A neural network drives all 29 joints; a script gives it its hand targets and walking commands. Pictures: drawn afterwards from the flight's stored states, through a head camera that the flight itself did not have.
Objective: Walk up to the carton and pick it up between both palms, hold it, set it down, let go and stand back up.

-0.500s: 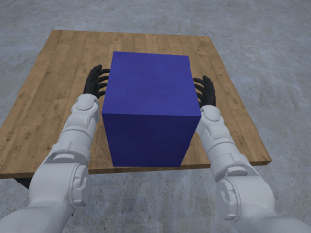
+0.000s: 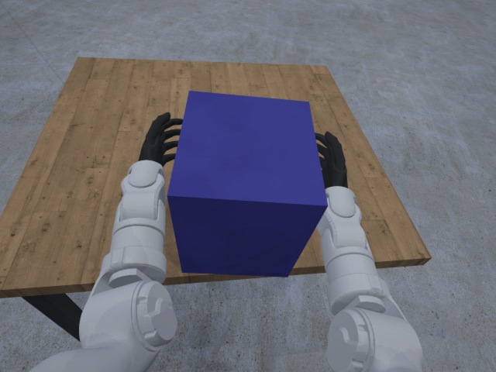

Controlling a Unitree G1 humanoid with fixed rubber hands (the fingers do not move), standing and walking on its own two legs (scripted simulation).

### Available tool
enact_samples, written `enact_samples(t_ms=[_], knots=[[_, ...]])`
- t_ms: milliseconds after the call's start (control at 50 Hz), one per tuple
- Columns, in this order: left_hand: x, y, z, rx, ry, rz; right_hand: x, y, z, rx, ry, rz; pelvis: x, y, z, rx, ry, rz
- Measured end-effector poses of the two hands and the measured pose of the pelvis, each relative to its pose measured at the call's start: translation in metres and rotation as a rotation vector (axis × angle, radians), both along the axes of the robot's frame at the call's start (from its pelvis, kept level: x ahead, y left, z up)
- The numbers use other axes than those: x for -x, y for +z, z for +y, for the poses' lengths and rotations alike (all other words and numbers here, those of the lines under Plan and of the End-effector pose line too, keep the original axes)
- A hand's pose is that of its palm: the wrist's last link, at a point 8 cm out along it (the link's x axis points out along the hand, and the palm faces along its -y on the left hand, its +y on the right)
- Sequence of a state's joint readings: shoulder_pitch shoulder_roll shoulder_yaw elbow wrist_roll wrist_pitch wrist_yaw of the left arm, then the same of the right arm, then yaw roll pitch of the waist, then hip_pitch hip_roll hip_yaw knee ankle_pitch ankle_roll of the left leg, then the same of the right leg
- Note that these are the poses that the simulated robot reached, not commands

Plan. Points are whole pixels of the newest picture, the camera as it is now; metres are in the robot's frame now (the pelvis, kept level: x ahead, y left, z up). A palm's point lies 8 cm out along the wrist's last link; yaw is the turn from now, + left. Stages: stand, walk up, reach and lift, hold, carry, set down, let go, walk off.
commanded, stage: reach and lift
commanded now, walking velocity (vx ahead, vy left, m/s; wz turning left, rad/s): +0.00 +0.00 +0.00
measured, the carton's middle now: (242, 191) +0.39 +0.00 +0.06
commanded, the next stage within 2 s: none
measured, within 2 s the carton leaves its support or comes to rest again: leaves its support in 1.22 s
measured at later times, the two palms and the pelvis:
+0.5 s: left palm (152, 163) +0.41 +0.15 +0.10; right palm (328, 181) +0.38 -0.14 +0.10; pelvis +0.01 -0.01 +0.00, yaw +2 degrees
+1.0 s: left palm (147, 172) +0.39 +0.15 +0.11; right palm (327, 186) +0.37 -0.14 +0.10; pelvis +0.00 -0.01 +0.00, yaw +2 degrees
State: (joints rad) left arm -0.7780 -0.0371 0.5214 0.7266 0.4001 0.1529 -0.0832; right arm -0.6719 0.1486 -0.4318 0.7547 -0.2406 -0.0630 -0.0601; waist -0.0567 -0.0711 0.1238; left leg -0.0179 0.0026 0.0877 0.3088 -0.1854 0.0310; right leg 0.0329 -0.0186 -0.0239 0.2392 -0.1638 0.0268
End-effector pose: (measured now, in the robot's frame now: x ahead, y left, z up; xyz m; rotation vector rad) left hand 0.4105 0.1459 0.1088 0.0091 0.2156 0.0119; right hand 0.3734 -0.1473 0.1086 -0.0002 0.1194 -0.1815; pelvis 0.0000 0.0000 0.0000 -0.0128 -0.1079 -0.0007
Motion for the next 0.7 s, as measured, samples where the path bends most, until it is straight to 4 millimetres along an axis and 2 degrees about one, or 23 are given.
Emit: enact_samples(t_ms=[360, 700], knots=[[-0.002, -0.005, 0.001, -0.051, 0.023, 0.012, -0.009, -0.010, 0.002, 0.006, 0.016, -0.030, -0.014, -0.001, -0.010, 0.002, 0.016, 0.048], [0.006, -0.002, 0.002, -0.058, 0.021, -0.013, -0.004, -0.006, 0.003, 0.043, 0.016, -0.056, -0.004, 0.000, -0.012, 0.002, 0.030, 0.048]])
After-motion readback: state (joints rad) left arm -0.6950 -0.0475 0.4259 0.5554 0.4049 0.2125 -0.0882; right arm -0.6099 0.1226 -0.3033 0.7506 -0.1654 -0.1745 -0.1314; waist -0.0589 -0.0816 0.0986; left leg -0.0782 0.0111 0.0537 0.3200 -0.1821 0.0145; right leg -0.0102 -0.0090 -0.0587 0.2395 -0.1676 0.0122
